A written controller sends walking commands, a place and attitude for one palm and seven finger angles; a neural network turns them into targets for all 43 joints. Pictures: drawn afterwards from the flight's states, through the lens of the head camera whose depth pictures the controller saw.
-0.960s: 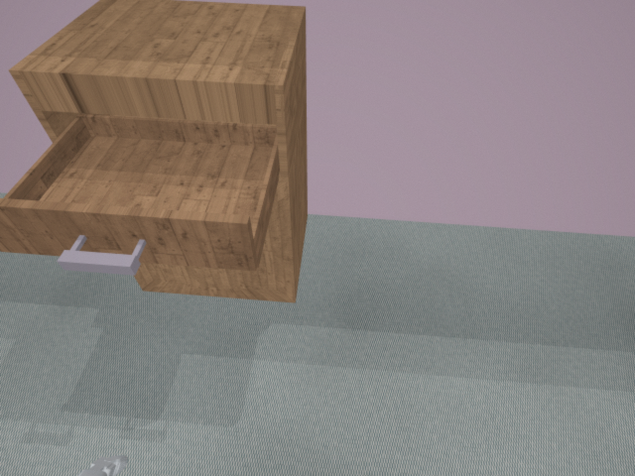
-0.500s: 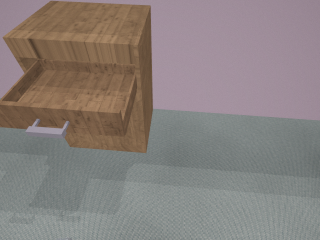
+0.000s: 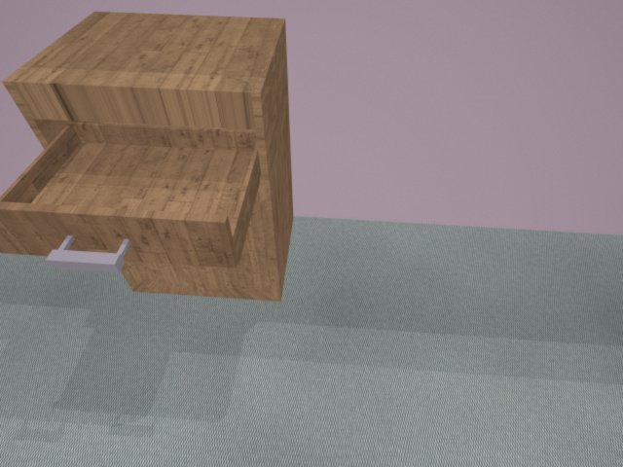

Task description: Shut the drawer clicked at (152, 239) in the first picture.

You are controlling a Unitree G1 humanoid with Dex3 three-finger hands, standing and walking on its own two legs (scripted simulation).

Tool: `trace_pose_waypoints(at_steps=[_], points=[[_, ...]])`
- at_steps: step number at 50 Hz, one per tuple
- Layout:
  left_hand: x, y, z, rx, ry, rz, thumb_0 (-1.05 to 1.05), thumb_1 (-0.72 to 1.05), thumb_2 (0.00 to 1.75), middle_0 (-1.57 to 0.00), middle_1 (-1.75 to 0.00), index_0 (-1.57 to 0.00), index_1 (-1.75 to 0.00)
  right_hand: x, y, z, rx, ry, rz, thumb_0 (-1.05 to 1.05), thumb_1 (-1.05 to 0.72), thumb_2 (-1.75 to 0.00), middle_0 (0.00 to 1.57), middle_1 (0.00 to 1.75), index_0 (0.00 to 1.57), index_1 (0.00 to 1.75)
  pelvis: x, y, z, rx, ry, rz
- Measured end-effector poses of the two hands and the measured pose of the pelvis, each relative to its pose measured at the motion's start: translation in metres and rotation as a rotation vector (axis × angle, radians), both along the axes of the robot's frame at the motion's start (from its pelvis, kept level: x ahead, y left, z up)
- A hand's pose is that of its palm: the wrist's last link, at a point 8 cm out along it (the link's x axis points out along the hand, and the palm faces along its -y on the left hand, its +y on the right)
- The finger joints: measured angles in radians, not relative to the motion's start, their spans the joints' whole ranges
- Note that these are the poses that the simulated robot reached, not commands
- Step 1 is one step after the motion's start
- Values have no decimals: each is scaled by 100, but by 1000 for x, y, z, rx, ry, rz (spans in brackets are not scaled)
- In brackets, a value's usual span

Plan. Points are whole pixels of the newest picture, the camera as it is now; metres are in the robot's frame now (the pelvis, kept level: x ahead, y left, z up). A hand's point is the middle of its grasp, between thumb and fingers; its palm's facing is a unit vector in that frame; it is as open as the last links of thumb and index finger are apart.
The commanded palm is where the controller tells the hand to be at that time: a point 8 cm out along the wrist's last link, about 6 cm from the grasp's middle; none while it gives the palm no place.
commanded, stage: look at it before walking up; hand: left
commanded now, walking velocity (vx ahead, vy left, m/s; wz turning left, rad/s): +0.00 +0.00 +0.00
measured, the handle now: (91, 251) +0.49 +0.46 -0.10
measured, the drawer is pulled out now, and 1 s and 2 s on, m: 0.30 0.30 0.30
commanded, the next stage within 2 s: walk to a spot facing it in 0.48 s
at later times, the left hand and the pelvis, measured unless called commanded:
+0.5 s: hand out of the picture +0.08 +0.25 -0.16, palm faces -0.02 -0.94 -0.33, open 7.4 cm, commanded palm none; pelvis +0.00 +0.00 +0.00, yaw +0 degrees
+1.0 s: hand out of the picture +0.02 +0.26 -0.20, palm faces +0.19 -0.95 -0.24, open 7.4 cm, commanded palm none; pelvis -0.01 +0.04 -0.02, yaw +12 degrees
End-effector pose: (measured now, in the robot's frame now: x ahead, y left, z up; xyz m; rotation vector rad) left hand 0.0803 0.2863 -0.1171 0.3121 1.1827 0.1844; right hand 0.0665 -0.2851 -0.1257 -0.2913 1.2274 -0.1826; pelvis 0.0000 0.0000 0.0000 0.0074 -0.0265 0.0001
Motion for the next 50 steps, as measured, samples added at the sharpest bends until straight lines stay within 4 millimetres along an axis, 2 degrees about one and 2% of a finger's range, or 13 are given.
trace_pose_waypoints(at_steps=[32,37,41,44,50], points=[[-9,9,-2,0,37,20,1,90,89,-21,-30,-20,-30,8,3,4,-11,1,10,1,-90,-89,20,30,20,30,4,5,1,-1,9,5],[-10,6,-6,0,24,54,1,90,89,-21,-30,-20,-30,10,11,-3,2,15,24,0,-90,-89,20,30,20,30,2,5,-2,0,16,36],[-22,0,-13,-24,11,94,1,90,89,-21,-30,-20,-30,9,26,-13,28,43,51,0,-90,-89,20,30,20,30,-3,8,-8,-9,18,82],[-39,0,-22,-47,3,138,1,90,89,-21,-30,-20,-30,9,41,-16,36,66,77,0,-90,-89,20,30,20,30,-7,15,-11,-12,7,132],[-79,15,-50,-101,39,232,1,90,89,-21,-30,-20,-30,14,77,-20,32,52,142,0,-90,-89,20,30,20,30,-13,39,-25,-12,4,206]])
